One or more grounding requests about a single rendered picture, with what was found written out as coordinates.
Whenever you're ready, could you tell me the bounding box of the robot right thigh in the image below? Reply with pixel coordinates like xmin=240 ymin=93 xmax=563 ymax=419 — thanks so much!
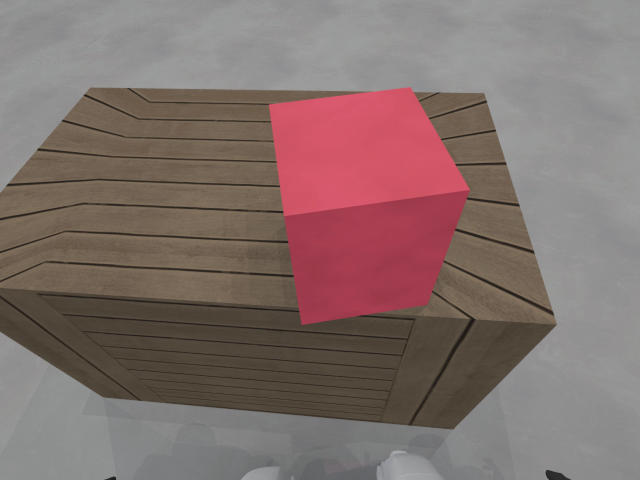
xmin=377 ymin=453 xmax=445 ymax=480

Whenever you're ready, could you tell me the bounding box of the carton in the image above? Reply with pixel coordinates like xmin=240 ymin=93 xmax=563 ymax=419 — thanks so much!
xmin=269 ymin=87 xmax=470 ymax=325

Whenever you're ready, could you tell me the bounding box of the pedestal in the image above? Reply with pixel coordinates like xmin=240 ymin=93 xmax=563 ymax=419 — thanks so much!
xmin=0 ymin=88 xmax=557 ymax=429

